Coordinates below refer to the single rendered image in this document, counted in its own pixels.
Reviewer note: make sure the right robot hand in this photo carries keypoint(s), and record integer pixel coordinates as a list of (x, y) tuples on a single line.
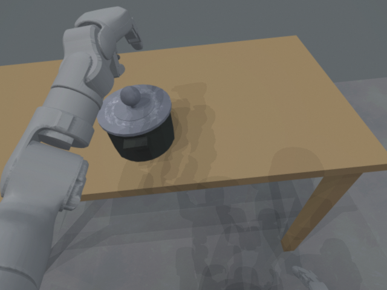
[(308, 278)]

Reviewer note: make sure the knob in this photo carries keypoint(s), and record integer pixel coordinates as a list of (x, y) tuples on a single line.
[(130, 95)]

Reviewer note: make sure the table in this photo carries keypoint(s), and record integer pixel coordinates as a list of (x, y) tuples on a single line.
[(244, 112)]

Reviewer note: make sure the robot left forearm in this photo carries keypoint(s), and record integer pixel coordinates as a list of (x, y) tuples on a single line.
[(76, 96)]

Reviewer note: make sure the left robot hand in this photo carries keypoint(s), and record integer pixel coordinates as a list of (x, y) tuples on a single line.
[(122, 24)]

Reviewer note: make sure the lid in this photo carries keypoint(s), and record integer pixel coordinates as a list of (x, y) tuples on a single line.
[(152, 110)]

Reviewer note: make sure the pot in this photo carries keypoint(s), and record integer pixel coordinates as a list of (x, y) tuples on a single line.
[(147, 146)]

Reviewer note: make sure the robot left upper arm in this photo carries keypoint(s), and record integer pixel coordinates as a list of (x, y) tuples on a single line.
[(46, 180)]

